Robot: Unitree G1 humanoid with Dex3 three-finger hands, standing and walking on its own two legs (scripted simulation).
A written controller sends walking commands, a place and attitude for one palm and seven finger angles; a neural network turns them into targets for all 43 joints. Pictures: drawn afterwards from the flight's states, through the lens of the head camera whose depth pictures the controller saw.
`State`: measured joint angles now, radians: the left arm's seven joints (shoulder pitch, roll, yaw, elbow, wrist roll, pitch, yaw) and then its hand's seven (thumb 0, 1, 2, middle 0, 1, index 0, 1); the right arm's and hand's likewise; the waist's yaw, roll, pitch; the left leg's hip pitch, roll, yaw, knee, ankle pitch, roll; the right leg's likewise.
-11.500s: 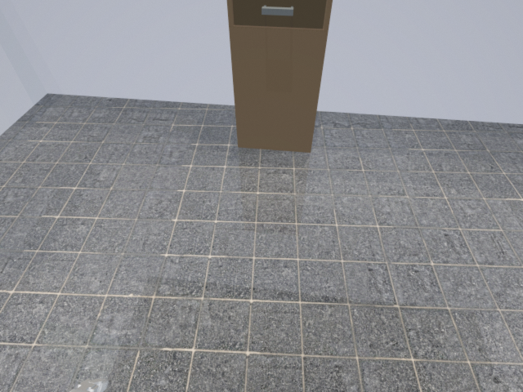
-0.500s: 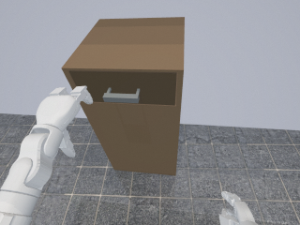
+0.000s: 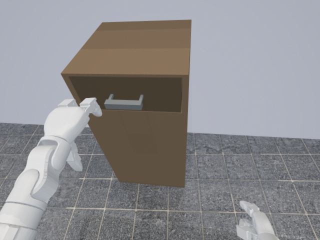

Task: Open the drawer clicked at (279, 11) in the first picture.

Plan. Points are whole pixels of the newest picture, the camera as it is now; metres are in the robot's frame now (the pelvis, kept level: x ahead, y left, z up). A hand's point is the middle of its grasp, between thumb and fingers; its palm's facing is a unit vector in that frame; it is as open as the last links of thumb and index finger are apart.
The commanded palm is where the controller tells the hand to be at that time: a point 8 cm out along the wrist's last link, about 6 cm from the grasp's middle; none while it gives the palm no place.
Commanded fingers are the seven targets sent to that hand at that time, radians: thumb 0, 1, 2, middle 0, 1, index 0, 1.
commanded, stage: move the hooked fingers above the handle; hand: left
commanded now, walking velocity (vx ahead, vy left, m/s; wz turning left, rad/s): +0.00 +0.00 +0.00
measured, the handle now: (125, 100) +0.55 +0.21 +0.02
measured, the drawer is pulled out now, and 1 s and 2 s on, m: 0.00 0.00 0.00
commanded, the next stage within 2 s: none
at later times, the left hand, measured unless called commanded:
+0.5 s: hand (98, 118) +0.39 +0.22 +0.10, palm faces +0.02 -0.07 -1.00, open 13.8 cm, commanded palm +0.37 +0.23 +0.16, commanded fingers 0.00 -0.50 0.30 -0.30 -1.20 -0.30 -1.20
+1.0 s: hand (109, 108) +0.45 +0.22 +0.08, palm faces -0.02 -0.04 -1.00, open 13.8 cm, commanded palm +0.43 +0.22 +0.14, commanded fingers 0.00 -0.50 0.30 -0.30 -1.20 -0.30 -1.20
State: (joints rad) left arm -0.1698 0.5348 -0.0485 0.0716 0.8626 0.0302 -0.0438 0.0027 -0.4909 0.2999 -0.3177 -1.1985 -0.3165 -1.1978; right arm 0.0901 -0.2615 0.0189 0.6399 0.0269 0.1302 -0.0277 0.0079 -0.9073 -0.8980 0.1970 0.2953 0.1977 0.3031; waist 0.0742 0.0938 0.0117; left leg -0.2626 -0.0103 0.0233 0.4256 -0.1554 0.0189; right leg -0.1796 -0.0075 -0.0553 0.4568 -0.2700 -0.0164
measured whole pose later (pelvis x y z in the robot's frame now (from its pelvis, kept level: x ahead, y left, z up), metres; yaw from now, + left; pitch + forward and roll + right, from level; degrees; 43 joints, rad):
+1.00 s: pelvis +0.04 +0.00 -0.01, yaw -1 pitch +8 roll +0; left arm -0.52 0.48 -0.10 0.51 0.95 0.04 0.05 0.00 -0.49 0.30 -0.32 -1.20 -0.32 -1.20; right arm 0.21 -0.26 -0.03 0.65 0.04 0.18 -0.03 0.00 -0.91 -0.90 0.20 0.30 0.20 0.30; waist 0.00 0.06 -0.07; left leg -0.44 0.00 0.04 0.56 -0.26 0.02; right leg -0.35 -0.01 -0.03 0.58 -0.36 -0.02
